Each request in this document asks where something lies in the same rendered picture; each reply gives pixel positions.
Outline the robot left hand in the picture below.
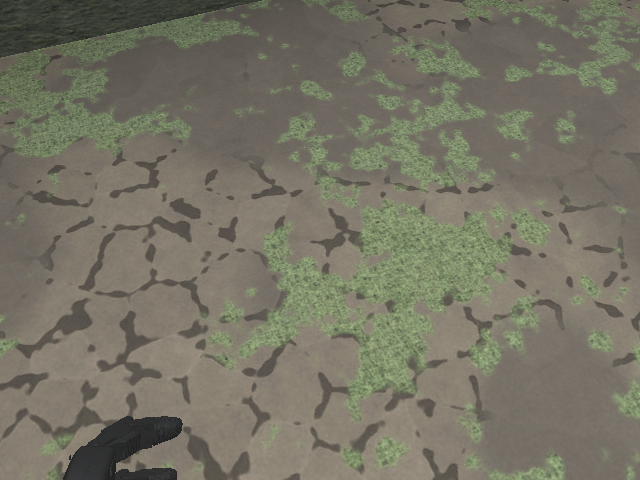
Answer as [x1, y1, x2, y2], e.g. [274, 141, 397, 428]
[63, 416, 183, 480]

